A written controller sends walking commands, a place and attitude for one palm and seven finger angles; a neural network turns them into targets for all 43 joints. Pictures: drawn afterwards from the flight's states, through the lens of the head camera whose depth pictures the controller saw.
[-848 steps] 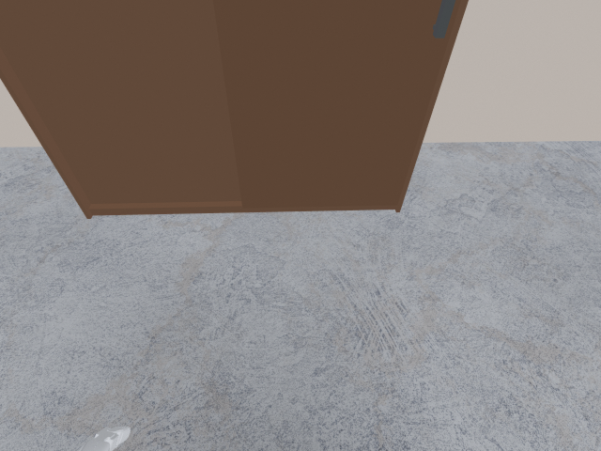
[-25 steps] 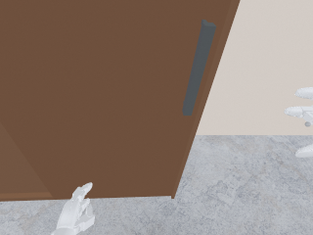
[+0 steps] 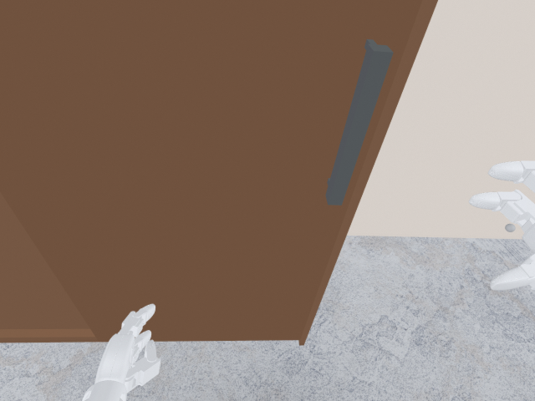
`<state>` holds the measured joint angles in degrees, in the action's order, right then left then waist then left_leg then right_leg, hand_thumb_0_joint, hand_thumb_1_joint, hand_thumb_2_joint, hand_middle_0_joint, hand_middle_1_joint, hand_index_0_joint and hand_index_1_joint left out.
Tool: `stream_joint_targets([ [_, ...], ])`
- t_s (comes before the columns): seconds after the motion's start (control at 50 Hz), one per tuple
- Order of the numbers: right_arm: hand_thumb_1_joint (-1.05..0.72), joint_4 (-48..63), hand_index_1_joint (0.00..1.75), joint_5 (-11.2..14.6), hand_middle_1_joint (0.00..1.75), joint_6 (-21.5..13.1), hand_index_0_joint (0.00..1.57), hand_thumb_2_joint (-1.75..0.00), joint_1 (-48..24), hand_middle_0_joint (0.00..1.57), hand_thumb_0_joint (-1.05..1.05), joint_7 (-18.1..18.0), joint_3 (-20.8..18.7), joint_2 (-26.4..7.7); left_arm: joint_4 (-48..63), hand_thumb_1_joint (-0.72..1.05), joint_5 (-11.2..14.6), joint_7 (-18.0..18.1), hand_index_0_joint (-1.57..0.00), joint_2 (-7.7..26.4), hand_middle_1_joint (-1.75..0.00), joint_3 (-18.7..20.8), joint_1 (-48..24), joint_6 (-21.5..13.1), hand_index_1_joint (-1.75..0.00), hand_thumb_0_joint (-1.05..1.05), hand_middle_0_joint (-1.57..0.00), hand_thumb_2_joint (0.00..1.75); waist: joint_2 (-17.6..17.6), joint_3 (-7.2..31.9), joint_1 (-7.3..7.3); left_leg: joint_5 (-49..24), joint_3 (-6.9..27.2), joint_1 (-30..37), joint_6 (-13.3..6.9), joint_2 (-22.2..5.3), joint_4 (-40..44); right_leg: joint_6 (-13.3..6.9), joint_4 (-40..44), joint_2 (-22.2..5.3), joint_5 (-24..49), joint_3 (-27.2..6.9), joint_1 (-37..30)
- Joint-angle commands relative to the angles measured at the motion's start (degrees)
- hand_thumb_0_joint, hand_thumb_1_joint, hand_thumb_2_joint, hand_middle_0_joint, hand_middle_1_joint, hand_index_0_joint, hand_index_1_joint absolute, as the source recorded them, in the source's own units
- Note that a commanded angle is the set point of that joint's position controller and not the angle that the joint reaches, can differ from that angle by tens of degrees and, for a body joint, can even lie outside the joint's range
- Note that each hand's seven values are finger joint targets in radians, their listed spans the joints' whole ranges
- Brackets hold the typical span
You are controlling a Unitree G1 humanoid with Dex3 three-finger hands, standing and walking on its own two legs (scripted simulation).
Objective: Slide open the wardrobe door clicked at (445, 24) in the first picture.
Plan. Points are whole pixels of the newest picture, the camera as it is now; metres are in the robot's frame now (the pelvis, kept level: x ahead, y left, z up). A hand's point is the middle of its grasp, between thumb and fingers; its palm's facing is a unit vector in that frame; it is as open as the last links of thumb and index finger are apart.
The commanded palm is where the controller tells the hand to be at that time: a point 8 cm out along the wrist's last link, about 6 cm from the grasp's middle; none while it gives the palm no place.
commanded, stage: move the hooked fingers beside the handle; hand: right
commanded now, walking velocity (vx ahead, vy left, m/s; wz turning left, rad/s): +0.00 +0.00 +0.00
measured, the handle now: (349, 131) +0.50 -0.12 +0.19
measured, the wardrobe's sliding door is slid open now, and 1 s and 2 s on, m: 0.00 0.00 0.00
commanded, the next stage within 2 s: none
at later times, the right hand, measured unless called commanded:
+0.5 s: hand (476, 192) +0.33 -0.26 +0.21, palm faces +0.03 +1.00 -0.07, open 13.9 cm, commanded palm +0.30 -0.30 +0.22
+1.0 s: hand (444, 173) +0.38 -0.23 +0.21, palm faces -0.01 +1.00 -0.03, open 14.0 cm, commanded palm +0.35 -0.28 +0.21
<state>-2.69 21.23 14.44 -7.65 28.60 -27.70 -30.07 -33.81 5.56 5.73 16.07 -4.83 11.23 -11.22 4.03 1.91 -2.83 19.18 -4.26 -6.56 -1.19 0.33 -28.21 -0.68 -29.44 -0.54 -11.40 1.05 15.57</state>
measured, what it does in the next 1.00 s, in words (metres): stands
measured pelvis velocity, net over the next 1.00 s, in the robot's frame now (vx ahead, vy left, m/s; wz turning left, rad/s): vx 0.01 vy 0.00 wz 0.01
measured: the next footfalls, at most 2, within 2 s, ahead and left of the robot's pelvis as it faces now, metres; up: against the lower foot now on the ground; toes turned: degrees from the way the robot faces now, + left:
none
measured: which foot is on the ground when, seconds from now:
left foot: down 0.00-1.00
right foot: down 0.00-1.00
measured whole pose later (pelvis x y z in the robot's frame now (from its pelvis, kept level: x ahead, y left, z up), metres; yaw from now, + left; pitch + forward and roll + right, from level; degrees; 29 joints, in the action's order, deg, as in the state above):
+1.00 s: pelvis +0.01 +0.00 +0.00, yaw +1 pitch -1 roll +0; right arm -22.5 15.5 13.0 -27.4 20.4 -20.7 -27.1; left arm -35.2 5.5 6.2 16.2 -3.7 13.8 -6.8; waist 2.6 2.1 0.0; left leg 19.0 -3.4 -7.6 -1.3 0.2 -27.2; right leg -0.8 -28.1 -0.5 -11.3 1.8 16.2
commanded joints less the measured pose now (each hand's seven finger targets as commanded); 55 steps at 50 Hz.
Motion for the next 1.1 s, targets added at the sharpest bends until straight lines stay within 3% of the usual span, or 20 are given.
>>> stream_joint_targets([
  [0.0, 0.50, 7.01, 1.20, 1.14, 1.20, -4.34, 0.30, -0.30, -20.38, 0.30, 0.00, -1.88, -8.52, -18.70, 9.19, 0.90, 0.44, 0.21, -0.20, 5.93, -0.30, 2.59, -8.11, -3.78, -0.30, 0.00, -0.20, 0.90, 2.16, 7.97, -0.07, -15.53, 2.05, -9.46, 0.80, 0.11, 5.89, -1.49, 2.24, 1.12, 6.53, -3.12, -13.14],
  [0.02, 0.50, 4.77, 1.20, 0.96, 1.20, -3.36, 0.30, -0.30, -20.16, 0.30, 0.00, -2.06, -6.70, -17.20, 8.85, 0.90, 0.41, 0.08, -0.20, 6.06, -0.30, 2.68, -7.81, -3.62, -0.30, 0.00, -0.20, 0.90, 0.02, 5.26, 0.15, -15.11, 2.96, -10.27, 0.94, -0.33, 6.70, -1.42, 1.89, 0.73, 5.85, -3.30, -11.96],
  [0.06, 0.50, 1.03, 1.20, -0.07, 1.20, -0.82, 0.30, -0.30, -20.55, 0.30, 0.00, -2.07, -5.03, -16.50, 8.79, 0.90, 0.67, 0.23, -0.20, 6.69, -0.30, 2.81, -7.32, -3.13, -0.30, 0.00, -0.20, 0.90, 0.51, 4.06, 0.50, -13.60, 2.87, -11.35, 1.06, -0.51, 6.66, -1.48, 2.20, 0.88, 4.48, -3.43, -10.61],
  [0.1, 0.50, 2.31, 1.20, -1.35, 1.20, 0.06, 0.30, -0.30, -24.73, 0.30, 0.00, -1.57, -0.48, -14.21, 9.32, 0.90, 1.02, 0.41, -0.20, 6.69, -0.30, 2.84, -7.51, -2.91, -0.30, 0.00, -0.20, 0.90, 0.90, 4.61, 1.52, -13.13, 2.19, -12.15, 0.97, -0.25, 6.29, -1.70, 2.47, 0.93, 4.84, -3.72, -11.78],
  [0.16, 0.50, 7.72, 1.20, -1.67, 1.20, -1.33, 0.30, -0.30, -28.99, 0.30, 0.00, -1.50, 1.72, -13.51, 10.11, 0.90, 1.00, 0.61, -0.20, 6.15, -0.30, 2.74, -8.03, -2.85, -0.30, 0.00, -0.20, 0.90, 1.51, 9.42, 1.97, -14.60, 2.72, -10.93, 0.79, -0.34, 5.82, -1.94, 1.51, 1.04, 6.29, -3.56, -14.72],
  [0.2, 0.50, 11.40, 1.20, -1.38, 1.20, -3.80, 0.30, -0.30, -31.64, 0.30, 0.00, -2.08, 1.34, -13.94, 10.29, 0.90, 0.68, 0.87, -0.20, 5.82, -0.30, 2.45, -8.21, -3.28, -0.30, 0.00, -0.20, 0.90, 1.65, 12.59, 1.98, -14.54, 1.78, -9.87, 0.30, 0.17, 5.25, -1.94, 1.89, 1.11, 7.15, -4.13, -16.94],
  [0.26, 0.50, 10.62, 1.20, -0.74, 1.20, -6.17, 0.30, -0.30, -30.48, 0.30, 0.00, -3.91, -3.36, -16.60, 9.36, 0.90, 0.09, 0.86, -0.20, 5.73, -0.30, 2.58, -7.42, -3.46, -0.30, 0.00, -0.20, 0.90, -0.29, 15.48, 0.90, -16.99, 1.52, -7.27, 0.03, 0.37, 5.01, -1.86, 2.14, 0.99, 9.44, -4.25, -17.66],
  [0.32, 0.50, 5.62, 1.20, -1.13, 1.20, -4.83, 0.30, -0.30, -25.64, 0.30, 0.00, -5.84, -6.27, -17.91, 8.58, 0.90, -0.08, 0.29, -0.20, 5.96, -0.30, 2.78, -7.29, -2.98, -0.30, 0.00, -0.20, 0.90, -1.42, 13.90, -0.93, -18.70, 1.37, -5.95, -0.01, 0.12, 5.02, -1.67, 2.45, 0.84, 10.70, -3.69, -15.23],
  [0.34, 0.50, 4.80, 1.20, -1.65, 1.20, -3.58, 0.30, -0.30, -25.56, 0.30, 0.00, -6.24, -4.05, -15.04, 8.85, 0.90, 0.08, 0.07, -0.20, 5.75, -0.30, 2.63, -7.84, -2.71, -0.30, 0.00, -0.20, 0.90, -0.30, 12.69, -0.65, -19.03, 1.12, -6.35, 0.01, -0.14, 4.64, -1.57, 2.88, 0.91, 10.76, -3.35, -14.25],
  [0.38, 0.50, 2.19, 1.20, -2.53, 1.20, -0.83, 0.30, -0.30, -25.84, 0.30, 0.00, -7.04, -2.16, -13.48, 8.92, 0.90, 0.37, -0.23, -0.20, 5.82, -0.30, 2.73, -7.97, -1.91, -0.30, 0.00, -0.20, 0.90, 0.60, 9.37, -0.31, -17.51, 1.13, -8.24, 0.14, -0.28, 5.13, -1.40, 3.44, 0.83, 9.11, -3.13, -12.85],
  [0.44, 0.50, -1.29, 1.20, -3.24, 1.20, 1.91, 0.30, -0.30, -25.46, 0.30, 0.00, -6.91, -1.41, -13.76, 9.11, 0.90, 0.57, -0.33, -0.20, 6.58, -0.30, 3.14, -7.44, -0.62, -0.30, 0.00, -0.20, 0.90, -3.40, 8.16, 0.23, -17.85, 1.52, -8.41, 0.54, -0.36, 5.62, -1.72, 3.08, 0.65, 8.65, -2.79, -11.28],
  [0.5, 0.50, 4.25, 1.20, -3.26, 1.20, 0.23, 0.30, -0.30, -31.46, 0.30, 0.00, -6.31, 1.14, -12.48, 10.13, 0.90, 0.64, -0.04, -0.20, 6.17, -0.30, 3.13, -7.91, -0.49, -0.30, 0.00, -0.20, 0.90, -0.86, 11.14, 1.40, -17.98, 1.61, -8.77, 0.36, -0.16, 5.17, -1.86, 2.41, 0.77, 9.38, -2.78, -14.31],
  [0.52, 0.50, 5.72, 1.20, -2.83, 1.20, -0.90, 0.30, -0.30, -32.10, 0.30, 0.00, -6.29, 1.97, -11.70, 10.22, 0.90, 0.46, 0.02, -0.20, 5.80, -0.30, 3.04, -7.96, -0.57, -0.30, 0.00, -0.20, 0.90, -2.35, 11.86, 1.64, -19.28, 2.05, -8.35, 0.39, -0.18, 5.26, -2.08, 1.71, 0.58, 10.29, -2.62, -14.95],
  [0.6, 0.50, 6.94, 1.20, -2.75, 1.20, -5.09, 0.30, -0.30, -38.03, 0.30, 0.00, -6.51, 0.80, -13.27, 9.07, 0.90, 0.18, 0.87, -0.20, 5.77, -0.30, 3.07, -7.00, -0.99, -0.30, 0.00, -0.20, 0.90, 1.75, 15.20, 2.35, -19.12, 1.87, -8.06, -0.02, 0.26, 5.08, -1.98, 1.87, 0.78, 11.38, -2.99, -18.33],
  [0.62, 0.50, 5.63, 1.20, -2.81, 1.20, -5.37, 0.30, -0.30, -38.25, 0.30, 0.00, -6.75, 1.74, -12.92, 8.41, 0.90, 0.08, 0.93, -0.20, 5.86, -0.30, 2.99, -6.55, -0.85, -0.30, 0.00, -0.20, 0.90, 0.03, 13.86, 2.58, -18.71, 1.98, -8.42, 0.12, 0.23, 5.62, -2.06, 1.81, 0.60, 10.73, -2.86, -17.37],
  [0.68, 0.50, -2.31, 1.20, -3.63, 1.20, -4.12, 0.30, -0.30, -37.38, 0.30, 0.00, -7.69, 0.58, -13.51, 7.08, 0.90, 0.15, 1.17, -0.20, 6.49, -0.30, 3.33, -5.48, -0.41, -0.30, 0.00, -0.20, 0.90, -0.91, 11.29, 2.42, -17.18, 1.88, -9.10, 0.16, 0.14, 5.93, -1.94, 2.73, 0.65, 8.93, -2.96, -15.09],
  [0.76, 0.50, -7.75, 1.20, -4.76, 1.20, -1.63, 0.30, -0.30, -38.70, 0.30, 0.00, -8.05, 2.72, -12.61, 7.24, 0.90, 0.40, 1.06, -0.20, 6.75, -0.30, 3.50, -5.32, 0.67, -0.30, 0.00, -0.20, 0.90, -0.75, 10.23, 2.42, -16.40, 2.24, -9.29, 0.27, -0.26, 6.27, -1.94, 2.97, 0.78, 7.86, -2.58, -13.28],
  [0.9, 0.50, -5.33, 1.20, -4.57, 1.20, -5.91, 0.30, -0.30, -44.76, 0.30, 0.00, -7.96, 2.23, -13.78, 8.13, 0.90, 0.09, 0.70, -0.20, 6.74, -0.30, 3.75, -4.61, 0.84, -0.30, 0.00, -0.20, 0.90, -1.05, 15.88, 2.74, -20.77, 2.33, -6.90, -0.05, 0.07, 5.06, -2.13, 2.02, 0.65, 11.94, -2.64, -16.04],
  [1.0, 0.50, -11.53, 1.20, -5.15, 1.20, -5.50, 0.30, -0.30, -45.91, 0.30, 0.00, -8.81, 4.01, -11.92, 6.81, 0.90, 0.19, 0.82, -0.20, 7.07, -0.30, 3.99, -3.12, 1.25, -0.30, 0.00, -0.20, 0.90, -0.91, 11.78, 3.35, -16.98, 2.30, -9.89, 0.05, 0.25, 5.77, -2.10, 2.67, 0.49, 8.58, -2.57, -14.09],
  [1.08, 0.50, -13.66, 1.20, -6.03, 1.20, -4.57, 0.30, -0.30, -46.78, 0.30, 0.00, -9.92, 4.35, -12.16, 6.80, 0.90, 0.12, 0.70, -0.20, 7.32, -0.30, 4.19, -2.47, 1.94, -0.30, 0.00, -0.20, 0.90, -2.04, 12.08, 3.31, -17.37, 2.56, -9.42, 0.18, 0.08, 5.84, -2.22, 2.71, 0.49, 8.73, -2.33, -13.16],
])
